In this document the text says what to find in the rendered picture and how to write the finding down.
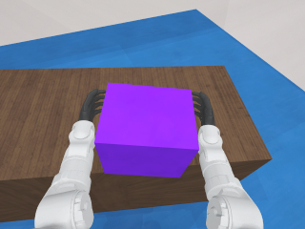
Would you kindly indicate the robot left hand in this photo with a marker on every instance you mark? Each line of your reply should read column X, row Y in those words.
column 88, row 111

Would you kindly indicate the robot right hand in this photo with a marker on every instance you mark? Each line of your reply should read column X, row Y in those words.
column 206, row 114

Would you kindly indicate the right robot forearm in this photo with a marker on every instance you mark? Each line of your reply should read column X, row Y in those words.
column 215, row 167

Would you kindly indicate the pedestal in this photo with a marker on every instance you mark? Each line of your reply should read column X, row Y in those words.
column 38, row 108

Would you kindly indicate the robot left upper arm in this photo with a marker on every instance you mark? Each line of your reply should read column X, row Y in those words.
column 66, row 210

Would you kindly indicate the carton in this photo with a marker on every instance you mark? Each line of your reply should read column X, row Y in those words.
column 146, row 131

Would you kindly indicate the robot right upper arm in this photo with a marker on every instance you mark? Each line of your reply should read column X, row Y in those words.
column 227, row 212

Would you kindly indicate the left robot forearm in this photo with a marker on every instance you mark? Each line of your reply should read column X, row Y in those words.
column 76, row 166

